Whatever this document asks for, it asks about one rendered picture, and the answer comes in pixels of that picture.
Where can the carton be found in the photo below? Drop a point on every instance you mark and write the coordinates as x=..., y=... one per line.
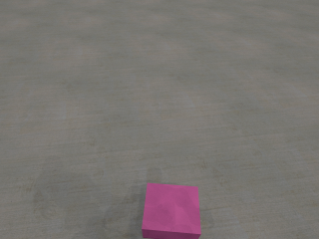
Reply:
x=171, y=212

